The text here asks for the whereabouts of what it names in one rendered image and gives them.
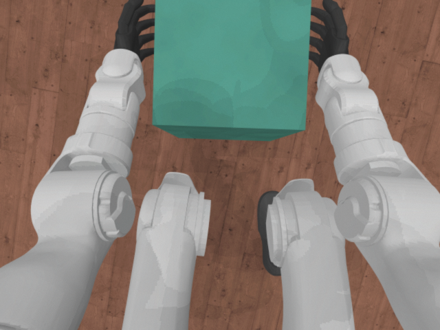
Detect right robot hand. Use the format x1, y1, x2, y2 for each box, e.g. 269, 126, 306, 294
309, 0, 349, 73

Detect left robot thigh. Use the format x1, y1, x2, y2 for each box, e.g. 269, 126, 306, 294
122, 184, 211, 330

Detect left robot forearm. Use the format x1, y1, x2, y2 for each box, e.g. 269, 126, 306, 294
31, 49, 146, 226

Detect robot right upper arm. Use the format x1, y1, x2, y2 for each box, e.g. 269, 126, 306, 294
334, 175, 440, 330

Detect robot left upper arm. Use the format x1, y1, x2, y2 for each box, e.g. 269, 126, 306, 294
0, 170, 135, 330

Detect carton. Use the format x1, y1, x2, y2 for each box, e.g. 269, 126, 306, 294
152, 0, 311, 141

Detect right robot forearm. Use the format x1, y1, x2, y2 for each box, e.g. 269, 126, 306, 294
316, 54, 430, 185

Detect left robot hand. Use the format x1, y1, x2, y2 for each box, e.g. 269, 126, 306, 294
114, 0, 155, 62

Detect right robot foot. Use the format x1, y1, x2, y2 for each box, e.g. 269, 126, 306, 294
257, 191, 281, 276

